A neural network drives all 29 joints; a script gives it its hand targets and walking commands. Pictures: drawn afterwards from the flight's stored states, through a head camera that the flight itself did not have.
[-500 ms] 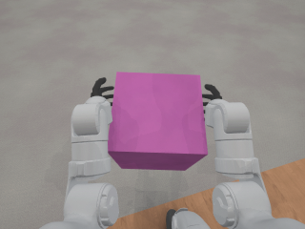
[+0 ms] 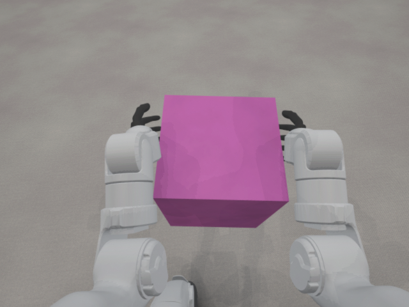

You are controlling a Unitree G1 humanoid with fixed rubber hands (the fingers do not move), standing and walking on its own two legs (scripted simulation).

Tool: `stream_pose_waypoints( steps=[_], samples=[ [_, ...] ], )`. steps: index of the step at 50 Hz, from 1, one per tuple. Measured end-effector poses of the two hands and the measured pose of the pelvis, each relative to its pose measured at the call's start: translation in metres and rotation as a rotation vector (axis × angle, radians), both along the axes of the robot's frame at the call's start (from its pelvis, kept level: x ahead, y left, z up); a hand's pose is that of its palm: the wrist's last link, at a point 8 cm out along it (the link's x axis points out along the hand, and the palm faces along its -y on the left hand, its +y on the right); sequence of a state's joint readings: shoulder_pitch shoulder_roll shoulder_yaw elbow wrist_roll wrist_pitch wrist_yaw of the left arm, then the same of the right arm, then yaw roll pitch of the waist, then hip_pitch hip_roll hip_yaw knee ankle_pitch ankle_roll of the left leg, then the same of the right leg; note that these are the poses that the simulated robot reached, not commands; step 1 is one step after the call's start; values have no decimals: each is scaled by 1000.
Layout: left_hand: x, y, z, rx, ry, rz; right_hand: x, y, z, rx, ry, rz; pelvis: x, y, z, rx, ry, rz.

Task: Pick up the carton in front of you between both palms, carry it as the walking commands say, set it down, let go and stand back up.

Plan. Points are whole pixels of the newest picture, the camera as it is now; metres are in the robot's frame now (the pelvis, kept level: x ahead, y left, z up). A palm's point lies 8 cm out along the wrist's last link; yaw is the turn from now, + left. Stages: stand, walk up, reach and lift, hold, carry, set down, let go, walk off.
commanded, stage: carry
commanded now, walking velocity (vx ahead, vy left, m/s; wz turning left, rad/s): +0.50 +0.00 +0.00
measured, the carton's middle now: (216, 170) +0.38 +0.01 +0.02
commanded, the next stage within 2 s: none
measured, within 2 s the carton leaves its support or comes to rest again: neither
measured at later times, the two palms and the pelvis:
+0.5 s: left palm (162, 69) +0.64 +0.15 +0.10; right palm (274, 73) +0.61 -0.14 +0.09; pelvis +0.30 +0.01 +0.00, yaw -2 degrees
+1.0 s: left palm (170, 20) +0.90 +0.15 +0.09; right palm (259, 23) +0.89 -0.13 +0.08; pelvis +0.61 +0.01 -0.02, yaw -1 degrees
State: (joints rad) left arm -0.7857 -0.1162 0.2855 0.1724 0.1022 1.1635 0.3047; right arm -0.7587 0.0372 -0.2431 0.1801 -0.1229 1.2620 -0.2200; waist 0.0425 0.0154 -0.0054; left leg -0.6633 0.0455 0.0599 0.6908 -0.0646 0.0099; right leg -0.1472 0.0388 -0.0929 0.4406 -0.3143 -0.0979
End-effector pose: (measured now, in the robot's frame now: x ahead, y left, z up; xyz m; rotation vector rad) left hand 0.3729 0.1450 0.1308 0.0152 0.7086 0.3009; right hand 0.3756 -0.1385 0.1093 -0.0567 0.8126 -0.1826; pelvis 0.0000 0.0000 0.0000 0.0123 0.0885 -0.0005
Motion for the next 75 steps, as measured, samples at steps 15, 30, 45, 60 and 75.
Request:
stream_pose_waypoints(
  steps=[15, 30, 45, 60, 75],
  samples=[
    [172, 15, -47, -44, 115, -107, 139, 16, -34, -43, 117, -112, 172, 33, -1, -36, -4, -33],
    [307, -19, -39, -30, -54, -43, 291, -20, -35, 26, -51, -111, 371, -10, -17, -42, -23, 0],
    [455, -12, -29, -27, 6, -37, 440, -12, -24, 5, 5, -86, 534, -7, 2, -6, -30, 6],
    [640, 18, -59, -66, 85, -78, 610, 19, -43, -32, 83, -134, 711, 35, 1, -31, -20, -44],
    [840, -23, -38, -8, -47, -50, 824, -23, -37, 21, -50, -94, 913, -13, -21, -30, -35, -2]
  ],
)
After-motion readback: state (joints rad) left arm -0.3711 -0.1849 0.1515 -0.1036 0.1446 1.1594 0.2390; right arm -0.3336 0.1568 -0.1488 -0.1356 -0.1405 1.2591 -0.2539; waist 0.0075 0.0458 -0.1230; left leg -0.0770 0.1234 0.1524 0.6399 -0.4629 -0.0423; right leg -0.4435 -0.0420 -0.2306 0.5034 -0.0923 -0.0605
